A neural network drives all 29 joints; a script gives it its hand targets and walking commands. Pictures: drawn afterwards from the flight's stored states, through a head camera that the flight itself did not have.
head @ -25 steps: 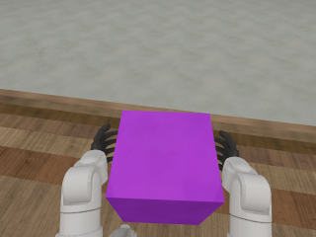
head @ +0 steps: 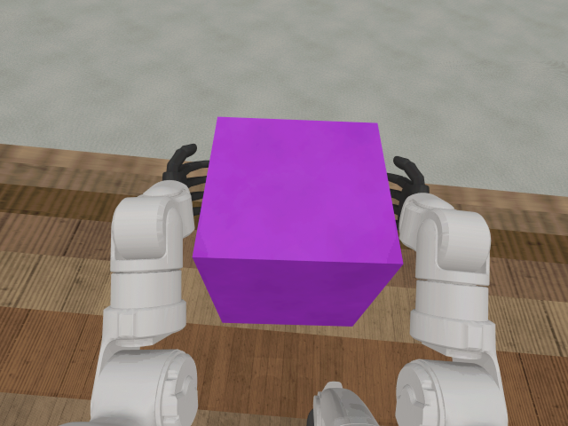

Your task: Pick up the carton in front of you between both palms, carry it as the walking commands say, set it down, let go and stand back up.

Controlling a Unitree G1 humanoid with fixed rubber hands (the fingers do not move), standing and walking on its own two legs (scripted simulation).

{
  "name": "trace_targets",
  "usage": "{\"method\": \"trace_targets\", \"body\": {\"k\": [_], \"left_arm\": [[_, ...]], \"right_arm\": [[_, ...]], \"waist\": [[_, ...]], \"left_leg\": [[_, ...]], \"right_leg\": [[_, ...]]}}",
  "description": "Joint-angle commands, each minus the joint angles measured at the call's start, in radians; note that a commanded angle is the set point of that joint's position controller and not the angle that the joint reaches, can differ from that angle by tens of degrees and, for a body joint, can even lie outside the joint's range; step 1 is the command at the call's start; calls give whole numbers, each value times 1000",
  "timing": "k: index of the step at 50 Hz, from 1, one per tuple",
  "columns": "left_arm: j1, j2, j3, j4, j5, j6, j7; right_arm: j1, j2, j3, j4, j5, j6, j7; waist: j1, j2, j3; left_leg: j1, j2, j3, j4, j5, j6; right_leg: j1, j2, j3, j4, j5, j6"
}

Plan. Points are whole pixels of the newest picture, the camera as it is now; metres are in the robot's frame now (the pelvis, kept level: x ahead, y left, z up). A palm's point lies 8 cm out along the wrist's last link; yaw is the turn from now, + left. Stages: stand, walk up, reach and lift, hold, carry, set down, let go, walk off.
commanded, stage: carry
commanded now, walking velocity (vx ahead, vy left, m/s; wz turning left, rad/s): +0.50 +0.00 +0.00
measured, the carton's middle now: (292, 232) +0.38 -0.01 +0.02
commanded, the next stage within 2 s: none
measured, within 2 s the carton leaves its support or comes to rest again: neither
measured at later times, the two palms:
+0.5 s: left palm (235, 143) +0.67 +0.10 -0.10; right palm (365, 136) +0.71 -0.20 -0.10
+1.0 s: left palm (294, 87) +1.06 -0.06 -0.23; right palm (386, 105) +1.01 -0.35 -0.25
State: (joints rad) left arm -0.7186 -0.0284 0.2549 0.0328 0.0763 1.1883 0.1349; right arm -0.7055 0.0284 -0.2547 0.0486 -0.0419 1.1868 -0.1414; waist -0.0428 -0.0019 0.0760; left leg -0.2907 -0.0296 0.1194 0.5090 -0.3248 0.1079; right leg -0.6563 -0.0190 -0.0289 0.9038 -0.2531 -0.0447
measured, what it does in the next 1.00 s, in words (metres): goes down: right foot 0.15 m lower, then left foot 0.15 m lower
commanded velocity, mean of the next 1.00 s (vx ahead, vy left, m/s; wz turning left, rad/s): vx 0.50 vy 0.00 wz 0.00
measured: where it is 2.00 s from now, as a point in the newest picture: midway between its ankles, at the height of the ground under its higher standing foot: (300, 209)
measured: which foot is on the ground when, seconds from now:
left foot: down 0.00-0.32, up 0.34-0.82, down 0.84-1.00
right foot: up 0.00-0.30, down 0.32-0.82, up 0.84-1.00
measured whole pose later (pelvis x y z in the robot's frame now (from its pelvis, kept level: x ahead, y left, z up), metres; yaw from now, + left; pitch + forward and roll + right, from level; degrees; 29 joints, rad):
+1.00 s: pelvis +0.70 -0.14 -0.36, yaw -2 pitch +1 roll +2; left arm -0.55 -0.06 0.26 0.08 0.10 1.10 0.10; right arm -0.61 -0.03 -0.10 0.14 0.04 1.14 -0.18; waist -0.17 0.05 -0.03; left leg -0.34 -0.23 0.08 0.89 -0.56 0.20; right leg -0.70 0.02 0.08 1.21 -0.23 -0.02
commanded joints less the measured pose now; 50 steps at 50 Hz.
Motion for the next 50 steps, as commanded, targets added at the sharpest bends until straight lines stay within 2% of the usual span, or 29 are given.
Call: {"method": "trace_targets", "body": {"k": [1, 6, 8, 9, 11, 13, 14, 15, 16, 17, 18, 20, 21, 22, 26, 31, 34, 37, 38, 40, 41, 42, 43, 44, 46, 47, 48, 49, 50], "left_arm": [[-583, -1091, -715, -101, -375, -12, -190], [-530, -1040, -739, -83, -391, 5, -229], [-505, -1014, -723, -50, -382, 12, -248], [-486, -996, -711, -32, -377, 16, -253], [-470, -967, -668, 5, -354, 21, -253], [-440, -926, -606, 32, -332, 25, -251], [-451, -914, -600, 24, -326, 21, -251], [-484, -909, -599, 10, -335, 18, -255], [-504, -913, -585, 36, -344, 22, -258], [-520, -891, -589, 81, -365, 29, -261], [-559, -911, -619, 82, -413, 29, -262], [-737, -1030, -669, -7, -522, 34, -276], [-796, -1053, -700, -66, -558, 20, -283], [-872, -1129, -721, -96, -604, 14, -291], [-776, -1171, -729, -107, -608, -23, -279], [-517, -1171, -755, -92, -517, -80, -270], [-437, -1143, -787, -103, -498, -117, -284], [-411, -1116, -841, -120, -509, -147, -289], [-402, -1101, -846, -121, -513, -154, -290], [-418, -1048, -853, -120, -510, -158, -289], [-433, -1020, -837, -117, -498, -145, -286], [-415, -989, -804, -85, -466, -128, -278], [-346, -914, -737, -38, -421, -106, -263], [-293, -837, -667, -4, -367, -92, -242], [-279, -759, -557, 35, -279, -70, -216], [-287, -758, -538, 23, -260, -68, -214], [-377, -761, -525, -4, -255, -74, -216], [-390, -780, -515, 17, -250, -77, -217], [-387, -791, -503, 40, -235, -87, -222]], "right_arm": [[-656, 1068, 698, -153, 430, -5, 266], [-603, 1021, 744, -140, 406, 4, 263], [-577, 999, 754, -113, 410, 4, 263], [-576, 999, 756, -100, 418, 3, 263], [-611, 1032, 765, -74, 452, -6, 270], [-652, 1046, 763, -55, 473, -17, 274], [-680, 1058, 759, -51, 482, -20, 276], [-694, 1061, 749, -48, 476, -18, 276], [-737, 1062, 724, -30, 467, -9, 272], [-711, 1029, 681, 30, 439, 9, 259], [-661, 973, 633, 47, 391, 24, 238], [-656, 935, 581, 28, 320, 21, 197], [-651, 956, 560, -3, 314, 14, 186], [-713, 950, 554, -61, 290, -1, 175], [-650, 1034, 616, -85, 322, -44, 171], [-520, 1095, 721, -135, 313, -99, 177], [-488, 1081, 776, -169, 301, -138, 183], [-435, 1017, 809, -205, 295, -164, 191], [-431, 988, 810, -220, 289, -166, 192], [-339, 911, 797, -203, 282, -160, 194], [-300, 883, 783, -177, 283, -153, 195], [-286, 862, 763, -134, 282, -131, 197], [-360, 840, 775, -121, 318, -111, 202], [-437, 873, 803, -111, 376, -94, 213], [-567, 924, 817, -103, 491, -67, 226], [-642, 953, 836, -106, 520, -72, 232], [-703, 1008, 848, -93, 551, -77, 240], [-724, 1054, 845, -69, 581, -78, 244], [-736, 1083, 839, -51, 597, -82, 249]], "waist": [[-19, 162, -623], [-30, 107, -504], [-148, 93, -385], [-155, 75, -344], [-111, -71, -311], [50, 103, -362], [206, 159, -514], [333, -7, -528], [368, -220, -388], [219, -338, -371], [135, -300, -440], [56, -54, -403], [37, -104, -566], [65, 3, -565], [101, 36, -529], [153, -118, -631], [215, -51, -577], [187, 18, -497], [155, -28, -488], [-173, 21, -562], [-298, 217, -457], [-254, 149, -369], [-62, 94, -400], [-24, -36, -451], [1, -171, -376], [0, -41, -411], [-32, -36, -377], [-15, -48, -407], [-54, -143, -409]], "left_leg": [[581, 252, -170, 116, 956, 98], [604, 277, -232, 235, 1015, 99], [847, 228, -331, 282, 708, 78], [812, 214, -337, 295, 713, 74], [300, 100, -162, 261, 310, 14], [26, 118, -104, 388, 436, -24], [-83, 155, -24, 663, 728, -54], [-155, 104, 46, 1096, 576, -101], [-254, -64, 8, 1436, -171, -108], [-479, -132, -176, 1551, -406, -87], [-502, -104, -212, 1410, -349, -81], [-447, -9, -156, 1272, -311, -98], [-539, 13, -222, 1284, -221, -90], [-516, 36, -246, 1217, -202, -90], [-561, 27, -196, 880, -43, -87], [-657, 29, -94, 687, 130, -71], [-664, -48, -1, 352, 477, -73], [-196, -124, 97, -9, 770, -70], [-4, -142, 108, -18, 810, -68], [484, -58, 6, 105, 808, 35], [567, 42, -105, -75, 782, 123], [568, 84, -193, -28, 863, 119], [641, 254, -480, 113, 1075, 189], [615, 325, -604, 154, 752, 261], [349, 204, -549, 146, 661, 192], [174, 273, -701, 112, 669, 251], [32, 278, -742, 128, 762, 250], [-2, 254, -694, 219, 785, 191], [20, 128, -580, 359, 482, 142]], "right_leg": [[-100, 1, -30, 139, 125, -21], [-245, 6, -30, 169, 23, -49], [-580, -12, 0, -22, 187, -16], [-557, -8, -10, -100, 226, -7], [77, 22, -72, -536, 762, -3], [537, 49, -122, -378, 782, -11], [863, 83, -172, -140, 761, -34], [925, 12, -124, -259, 693, -88], [813, -46, -33, -361, 625, -111], [900, -122, 130, -155, 1077, -109], [876, -218, 400, -273, 901, -153], [621, -199, 439, -312, 646, -75], [703, -296, 646, -338, 278, -144], [669, -267, 660, -350, 157, -126], [672, -142, 428, -224, 499, -25], [962, -96, 296, -110, 989, 11], [983, 66, 186, 25, 754, 38], [613, 128, 81, 85, 567, 13], [474, 119, 46, 119, 508, 6], [123, 43, -52, 640, 661, 77], [-62, 142, -120, 988, 49, 122], [-179, 220, -78, 1057, -434, 83], [-303, 152, 89, 933, -431, 76], [-362, 84, 191, 792, -338, 47], [-275, 53, 117, 417, -189, 19], [-144, 32, 126, 283, -115, 28], [-43, 20, 92, 261, -44, 38], [26, 32, 54, 369, 126, 25], [-26, 17, 82, 128, 380, 16]]}}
